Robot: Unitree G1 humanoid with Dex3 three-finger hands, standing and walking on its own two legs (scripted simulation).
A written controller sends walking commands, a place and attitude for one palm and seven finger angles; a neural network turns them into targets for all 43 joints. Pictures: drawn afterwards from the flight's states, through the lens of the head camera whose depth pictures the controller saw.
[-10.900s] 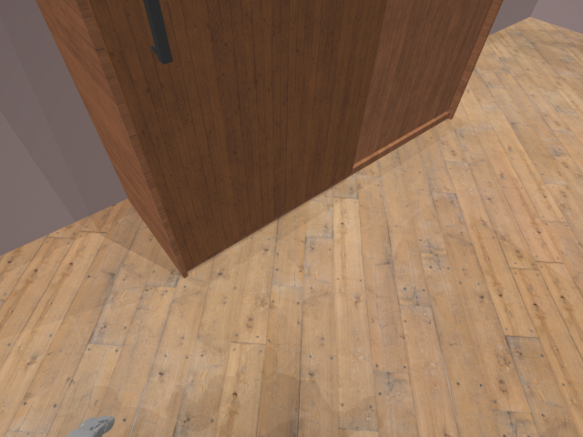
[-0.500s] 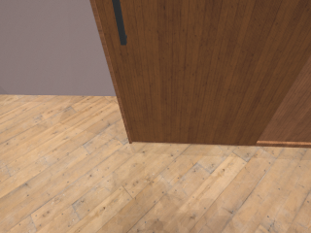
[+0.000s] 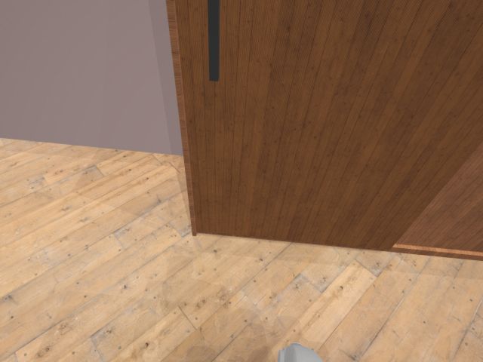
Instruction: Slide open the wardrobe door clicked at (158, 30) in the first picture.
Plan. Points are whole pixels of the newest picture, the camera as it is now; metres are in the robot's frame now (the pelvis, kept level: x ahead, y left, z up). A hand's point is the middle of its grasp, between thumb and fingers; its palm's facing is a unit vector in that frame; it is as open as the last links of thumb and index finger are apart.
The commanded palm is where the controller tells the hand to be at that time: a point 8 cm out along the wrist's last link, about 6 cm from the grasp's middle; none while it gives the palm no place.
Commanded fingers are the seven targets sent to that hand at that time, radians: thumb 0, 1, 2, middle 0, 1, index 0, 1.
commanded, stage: take the last steps up to it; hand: left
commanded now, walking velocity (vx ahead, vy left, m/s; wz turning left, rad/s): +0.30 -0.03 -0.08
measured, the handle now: (215, 28) +0.78 +0.13 +0.21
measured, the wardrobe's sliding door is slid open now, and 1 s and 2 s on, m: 0.00 0.00 0.00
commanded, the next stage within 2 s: come to a stop and stand still in 0.50 s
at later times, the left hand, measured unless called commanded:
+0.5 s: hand (185, 310) +0.26 +0.13 -0.17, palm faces +0.00 -0.97 -0.23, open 7.2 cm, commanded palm none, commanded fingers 0.00 0.90 0.90 -0.20 -0.30 -0.20 -0.30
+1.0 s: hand (176, 291) +0.30 +0.16 -0.18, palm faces +0.00 -0.97 -0.24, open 7.4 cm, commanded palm none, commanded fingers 0.00 0.90 0.90 -0.20 -0.30 -0.20 -0.30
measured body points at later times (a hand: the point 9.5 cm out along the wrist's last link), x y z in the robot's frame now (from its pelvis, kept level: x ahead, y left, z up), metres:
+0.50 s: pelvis +0.20 -0.06 +0.00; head +0.23 -0.06 +0.45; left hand +0.26 +0.18 -0.15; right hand +0.23 -0.29 -0.16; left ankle +0.25 +0.10 -0.68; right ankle +0.21 -0.13 -0.74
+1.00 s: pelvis +0.25 -0.04 -0.01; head +0.30 -0.03 +0.44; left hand +0.30 +0.21 -0.16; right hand +0.35 -0.27 -0.15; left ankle +0.34 +0.08 -0.74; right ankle +0.23 -0.18 -0.68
